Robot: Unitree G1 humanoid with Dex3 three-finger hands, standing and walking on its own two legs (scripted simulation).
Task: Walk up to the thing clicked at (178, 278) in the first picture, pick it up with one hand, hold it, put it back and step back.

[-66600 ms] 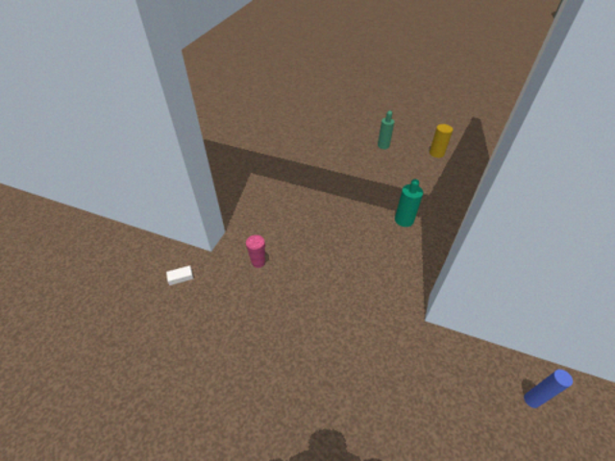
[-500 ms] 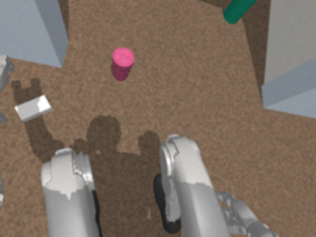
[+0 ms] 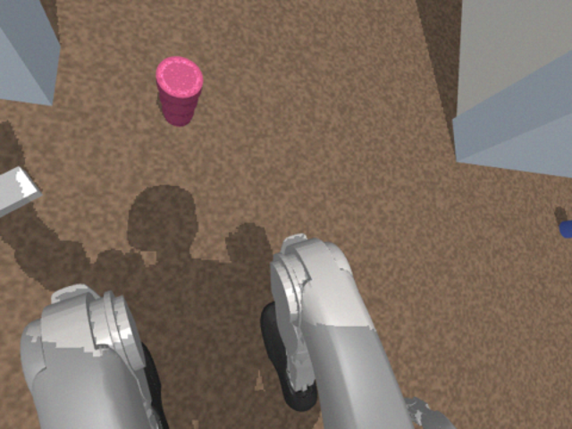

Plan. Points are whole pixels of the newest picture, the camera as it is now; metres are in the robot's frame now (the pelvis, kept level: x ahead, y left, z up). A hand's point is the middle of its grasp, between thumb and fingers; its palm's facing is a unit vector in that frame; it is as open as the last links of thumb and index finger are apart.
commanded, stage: home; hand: left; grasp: from above
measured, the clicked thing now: (1, 195) +0.48 +0.33 -0.31
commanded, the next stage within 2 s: none
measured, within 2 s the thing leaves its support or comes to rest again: neither
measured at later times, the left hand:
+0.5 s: hand out of the picture +0.30 +0.30 +0.06, palm faces -0.19 -0.70 -0.69, open 7.7 cm
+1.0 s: hand out of the picture +0.23 +0.24 +0.28, palm faces +0.23 -0.94 -0.24, open 7.4 cm
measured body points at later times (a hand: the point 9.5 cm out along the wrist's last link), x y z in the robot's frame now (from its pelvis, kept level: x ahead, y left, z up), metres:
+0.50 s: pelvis +0.00 +0.00 +0.17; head +0.16 +0.06 +0.58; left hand +0.30 +0.33 +0.10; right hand +0.24 -0.23 +0.06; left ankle +0.08 +0.14 -0.28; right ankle +0.10 -0.12 -0.28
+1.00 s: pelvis +0.06 +0.01 +0.35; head +0.13 +0.04 +0.79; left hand +0.22 +0.28 +0.30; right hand +0.26 -0.20 +0.27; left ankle +0.08 +0.14 -0.28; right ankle +0.10 -0.12 -0.28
